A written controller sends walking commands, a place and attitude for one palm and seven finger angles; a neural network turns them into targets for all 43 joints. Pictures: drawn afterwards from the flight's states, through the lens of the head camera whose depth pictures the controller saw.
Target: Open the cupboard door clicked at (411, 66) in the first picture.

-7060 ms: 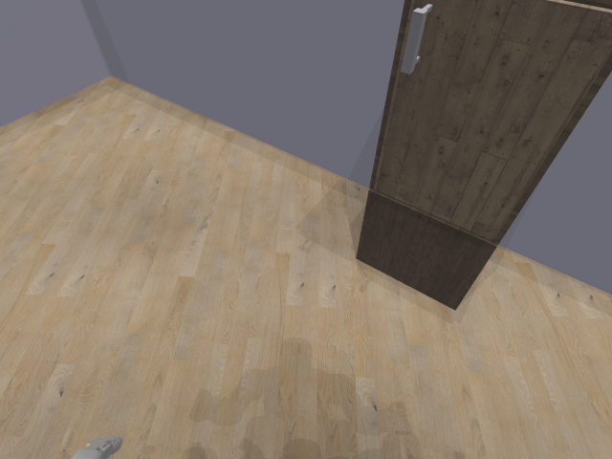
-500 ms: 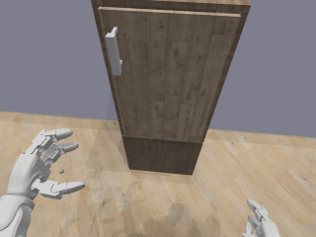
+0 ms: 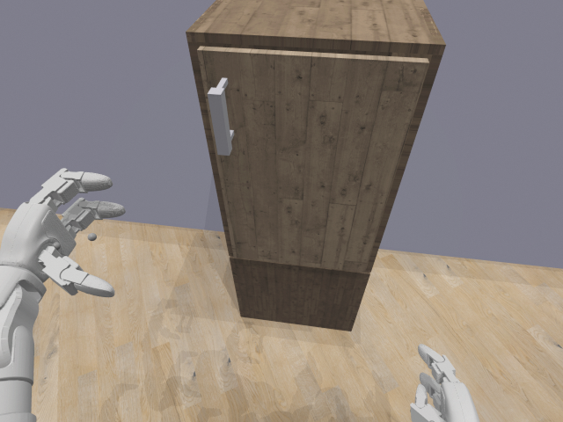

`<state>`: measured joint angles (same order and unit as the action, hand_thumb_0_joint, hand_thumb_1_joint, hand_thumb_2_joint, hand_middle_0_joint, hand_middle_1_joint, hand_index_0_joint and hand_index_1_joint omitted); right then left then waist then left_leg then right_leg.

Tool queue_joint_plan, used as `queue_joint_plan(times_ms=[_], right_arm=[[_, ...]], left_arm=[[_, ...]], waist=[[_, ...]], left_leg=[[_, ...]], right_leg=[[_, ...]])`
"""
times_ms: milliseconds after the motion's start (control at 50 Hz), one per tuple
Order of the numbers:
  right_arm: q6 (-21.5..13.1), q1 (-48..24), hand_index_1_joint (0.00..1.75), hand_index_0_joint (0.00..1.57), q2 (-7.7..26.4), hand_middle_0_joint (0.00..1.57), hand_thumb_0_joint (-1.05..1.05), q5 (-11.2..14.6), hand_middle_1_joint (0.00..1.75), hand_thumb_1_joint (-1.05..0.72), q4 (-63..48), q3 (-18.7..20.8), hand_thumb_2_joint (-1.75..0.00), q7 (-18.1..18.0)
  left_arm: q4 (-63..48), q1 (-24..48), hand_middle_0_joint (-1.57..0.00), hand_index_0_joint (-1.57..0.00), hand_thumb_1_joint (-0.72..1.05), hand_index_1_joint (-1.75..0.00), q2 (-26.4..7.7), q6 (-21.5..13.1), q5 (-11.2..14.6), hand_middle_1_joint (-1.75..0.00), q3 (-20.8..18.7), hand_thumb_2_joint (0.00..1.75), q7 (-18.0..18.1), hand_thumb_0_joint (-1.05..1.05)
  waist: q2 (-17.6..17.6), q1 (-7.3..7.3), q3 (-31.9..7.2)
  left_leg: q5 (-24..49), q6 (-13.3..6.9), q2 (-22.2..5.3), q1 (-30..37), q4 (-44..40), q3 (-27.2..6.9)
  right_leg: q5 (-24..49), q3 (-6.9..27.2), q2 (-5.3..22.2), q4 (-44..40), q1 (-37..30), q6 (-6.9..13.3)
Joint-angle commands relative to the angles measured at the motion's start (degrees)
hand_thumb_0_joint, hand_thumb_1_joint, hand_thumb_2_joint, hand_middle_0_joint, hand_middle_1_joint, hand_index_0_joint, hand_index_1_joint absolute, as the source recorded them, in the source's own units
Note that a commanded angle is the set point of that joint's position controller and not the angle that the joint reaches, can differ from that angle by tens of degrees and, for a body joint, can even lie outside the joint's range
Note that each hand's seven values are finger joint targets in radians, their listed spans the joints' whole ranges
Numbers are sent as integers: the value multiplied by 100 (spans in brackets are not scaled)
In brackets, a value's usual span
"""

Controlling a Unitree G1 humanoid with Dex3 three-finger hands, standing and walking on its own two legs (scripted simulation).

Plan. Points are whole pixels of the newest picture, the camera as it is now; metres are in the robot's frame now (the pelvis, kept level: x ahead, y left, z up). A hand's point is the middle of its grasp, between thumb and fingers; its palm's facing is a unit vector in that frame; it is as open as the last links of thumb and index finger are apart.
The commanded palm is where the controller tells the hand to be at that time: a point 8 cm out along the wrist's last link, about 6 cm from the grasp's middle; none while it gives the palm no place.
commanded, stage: raise the hand with hooked fingers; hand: left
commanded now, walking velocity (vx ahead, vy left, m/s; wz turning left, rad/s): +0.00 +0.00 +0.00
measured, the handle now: (224, 117) +0.58 +0.17 +0.15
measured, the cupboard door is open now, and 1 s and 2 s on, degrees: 0 0 0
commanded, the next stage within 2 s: move the hooked fingers beside the handle in 0.58 s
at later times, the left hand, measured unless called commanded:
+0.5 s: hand (106, 219) +0.30 +0.26 +0.16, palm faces +0.03 -1.00 -0.05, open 13.9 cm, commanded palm +0.27 +0.30 +0.17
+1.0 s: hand (124, 197) +0.34 +0.25 +0.17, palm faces +0.00 -1.00 -0.03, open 13.9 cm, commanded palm +0.32 +0.30 +0.16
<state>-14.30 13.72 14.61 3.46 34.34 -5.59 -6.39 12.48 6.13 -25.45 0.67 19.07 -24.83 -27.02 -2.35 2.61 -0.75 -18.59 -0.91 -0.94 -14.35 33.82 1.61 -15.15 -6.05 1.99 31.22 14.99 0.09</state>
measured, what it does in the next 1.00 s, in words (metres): stands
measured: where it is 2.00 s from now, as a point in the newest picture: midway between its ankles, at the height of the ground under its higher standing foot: outside the picture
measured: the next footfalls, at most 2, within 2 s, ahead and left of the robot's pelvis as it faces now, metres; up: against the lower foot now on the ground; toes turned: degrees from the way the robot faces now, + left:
none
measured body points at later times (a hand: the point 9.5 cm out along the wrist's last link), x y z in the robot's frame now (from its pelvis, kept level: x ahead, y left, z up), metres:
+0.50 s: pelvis +0.00 -0.01 +0.00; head +0.00 -0.03 +0.45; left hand +0.30 +0.31 +0.17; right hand +0.18 -0.25 -0.07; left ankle +0.00 +0.11 -0.73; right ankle +0.02 -0.12 -0.73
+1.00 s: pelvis +0.00 -0.01 +0.00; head +0.00 -0.03 +0.45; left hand +0.34 +0.31 +0.17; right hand +0.16 -0.26 -0.08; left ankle +0.00 +0.11 -0.73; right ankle +0.02 -0.12 -0.73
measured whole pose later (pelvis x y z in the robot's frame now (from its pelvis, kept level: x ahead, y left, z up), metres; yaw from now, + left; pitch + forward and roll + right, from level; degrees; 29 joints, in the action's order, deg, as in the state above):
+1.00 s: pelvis +0.00 -0.01 +0.00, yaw -1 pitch +0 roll +0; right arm -12.4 14.1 16.1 4.0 35.4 -4.6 -7.3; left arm 28.7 21.0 -27.8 1.0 16.3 -24.6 -27.5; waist -2.0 0.7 -0.4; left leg -16.6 0.0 -1.3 -13.9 30.4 1.9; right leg -14.1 -5.7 1.4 29.7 15.7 1.1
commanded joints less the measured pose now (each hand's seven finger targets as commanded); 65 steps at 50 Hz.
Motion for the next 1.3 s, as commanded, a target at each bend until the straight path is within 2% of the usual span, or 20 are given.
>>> queue_joint_plan(times_ms=[0,60,140,260,340,460,520,600,660,700,740,800,880,900,920,940,1060,1080,1220,1280], right_arm=[[-293,-558,30,20,836,20,0,59,30,-90,-883,380,-90,-80],[-268,-539,30,20,846,20,0,55,30,-90,-907,371,-90,-66],[-202,-453,30,20,897,20,0,81,30,-90,-914,424,-90,28],[-189,-516,30,20,868,20,0,50,30,-90,-1043,471,-90,58],[-192,-510,30,20,839,20,0,48,30,-90,-960,457,-90,13],[-197,-534,30,20,835,20,0,68,30,-90,-959,454,-90,-66],[-188,-520,30,20,828,20,0,63,30,-90,-926,436,-90,-70],[-185,-542,30,20,833,20,0,79,30,-90,-927,439,-90,-70],[-175,-561,30,20,838,20,0,86,30,-90,-929,442,-90,-64],[-180,-557,30,20,836,20,0,94,30,-90,-907,429,-90,-92],[-154,-495,30,20,865,20,0,95,30,-90,-818,433,-90,-126],[-188,-461,30,20,850,20,0,96,30,-90,-774,425,-90,-178],[-153,-361,30,20,902,20,0,70,30,-90,-706,427,-90,-179],[-144,-351,30,20,903,20,0,74,30,-90,-697,427,-90,-170],[-115,-326,30,20,928,20,0,67,30,-90,-703,441,-90,-156],[-104,-358,30,20,922,20,0,76,30,-90,-743,431,-90,-137],[-36,-170,30,20,985,20,0,66,30,-90,-787,485,-90,-71],[-20,-157,30,20,982,20,0,73,30,-90,-782,479,-90,-62],[108,113,30,20,1063,20,0,45,30,-90,-660,527,-90,-55],[134,200,30,20,1044,20,0,42,30,-90,-644,538,-90,-51]], left_arm=[[-958,2036,-30,-30,-50,-120,-1714,-201,106,-120,-623,30,-51,0],[-825,2294,-30,-30,-50,-120,-1948,-111,79,-120,-747,30,-104,0],[-236,1626,-30,-30,-50,-120,-1584,71,166,-120,-559,30,-282,0],[-1080,1982,-30,-30,-50,-120,-1931,-77,139,-120,-872,30,-122,0],[-988,2088,-30,-30,-50,-120,-1888,-182,122,-120,-863,30,9,0],[-991,2174,-30,-30,-50,-120,-1793,-140,23,-120,-695,30,-2,0],[-878,2029,-30,-30,-50,-120,-1739,-132,96,-120,-687,30,-45,0],[-708,2022,-30,-30,-50,-120,-1694,-83,102,-120,-672,30,-86,0],[-674,2038,-30,-30,-50,-120,-1697,-67,108,-120,-655,30,-109,0],[-680,2423,-30,-30,-50,-120,-1674,-98,63,-120,-523,30,-70,0],[-378,2695,-30,-30,-50,-120,-1853,-135,38,-120,-593,30,-28,0],[-305,3354,-30,-30,-50,-120,-1711,-286,-79,-120,-297,30,5,0],[263,3421,-30,-30,-50,-120,-2004,-343,-137,-120,-517,30,16,0],[461,3482,-30,-30,-50,-120,-1894,-340,-144,-120,-404,30,-14,0],[576,3428,-30,-30,-50,-120,-2093,-339,-120,-120,-587,30,-24,0],[534,3506,-30,-30,-50,-120,-2047,-348,-144,-120,-516,30,-43,0],[935,3707,-30,-30,-50,-120,-2050,-422,-183,-120,-478,30,-28,0],[1005,3759,-30,-30,-50,-120,-1945,-425,-196,-120,-372,30,-34,0],[1353,4566,-30,-30,-50,-120,-2277,-603,-301,-120,-481,30,52,0],[1410,4836,-30,-30,-50,-120,-2149,-712,-377,-120,-298,30,55,0]], waist=[[-335,-83,-981],[-384,-40,-1110],[111,-8,-937],[-269,43,-1432],[-237,-15,-1091],[-397,-49,-1147],[-18,-49,-1060],[-129,-64,-1025],[-4,-71,-1004],[-166,-141,-1034],[53,-202,-877],[-350,-284,-1092],[-47,-225,-1297],[-23,-264,-1221],[-25,-176,-1262],[-230,-174,-1327],[0,-175,-1477],[-64,-213,-1437],[25,-332,-1500],[-297,-381,-1727]], left_leg=[[1186,-18,102,359,-767,-364],[1410,-32,117,464,-803,-350],[1501,-43,128,296,-776,-280],[1741,-57,141,554,-727,-217],[1450,-63,142,464,-803,-174],[1334,-75,162,554,-851,-169],[1384,-80,144,491,-834,-182],[1293,-74,158,476,-834,-170],[1255,-85,158,422,-802,-162],[1136,-75,164,469,-802,-181],[979,-88,149,334,-788,-183],[979,-76,162,533,-783,-218],[1141,-86,155,372,-744,-215],[1108,-91,157,334,-733,-194],[1160,-81,165,270,-710,-191],[1265,-77,169,297,-715,-181],[1437,-78,143,248,-689,-190],[1388,-80,150,243,-673,-167],[1347,-84,124,164,-629,-179],[1535,-75,128,331,-591,-202]], right_leg=[[892,225,-245,-497,-387,170],[1145,244,-238,-533,-549,185],[1370,234,-229,-506,-507,156],[1569,291,-220,-456,-687,157],[1339,322,-230,-570,-576,140],[1230,339,-205,-612,-609,129],[1317,327,-214,-625,-678,114],[1260,315,-214,-617,-532,103],[1224,356,-204,-615,-546,86],[1060,355,-207,-638,-425,94],[861,419,-205,-707,-357,67],[834,385,-193,-653,-272,105],[1089,401,-170,-570,-470,105],[1083,413,-164,-566,-405,101],[1116,439,-156,-558,-534,115],[1253,423,-143,-516,-534,131],[1442,376,-168,-397,-469,139],[1417,395,-167,-410,-389,138],[1324,415,-191,-395,-285,146],[1476,402,-202,-337,-221,171]])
